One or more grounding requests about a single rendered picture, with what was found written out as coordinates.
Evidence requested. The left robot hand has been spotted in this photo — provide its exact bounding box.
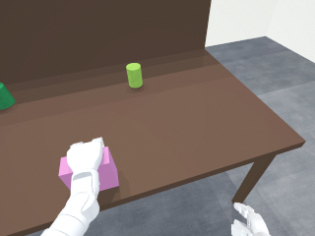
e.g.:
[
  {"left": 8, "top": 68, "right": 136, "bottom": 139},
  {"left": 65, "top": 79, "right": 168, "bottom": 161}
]
[{"left": 67, "top": 137, "right": 104, "bottom": 185}]

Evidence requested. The table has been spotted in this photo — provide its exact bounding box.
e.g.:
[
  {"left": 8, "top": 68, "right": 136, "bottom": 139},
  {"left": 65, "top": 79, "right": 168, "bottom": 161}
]
[{"left": 0, "top": 0, "right": 306, "bottom": 236}]

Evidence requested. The right robot hand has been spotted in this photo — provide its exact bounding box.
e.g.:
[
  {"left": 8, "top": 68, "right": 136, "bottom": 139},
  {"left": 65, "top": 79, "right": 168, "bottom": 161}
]
[{"left": 231, "top": 203, "right": 270, "bottom": 236}]

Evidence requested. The sponge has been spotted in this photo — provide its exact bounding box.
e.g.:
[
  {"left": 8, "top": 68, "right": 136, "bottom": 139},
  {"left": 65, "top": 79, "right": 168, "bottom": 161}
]
[{"left": 58, "top": 147, "right": 119, "bottom": 191}]

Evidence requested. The left robot forearm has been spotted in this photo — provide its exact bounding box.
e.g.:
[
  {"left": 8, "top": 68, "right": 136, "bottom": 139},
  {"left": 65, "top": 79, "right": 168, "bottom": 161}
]
[{"left": 40, "top": 168, "right": 99, "bottom": 236}]

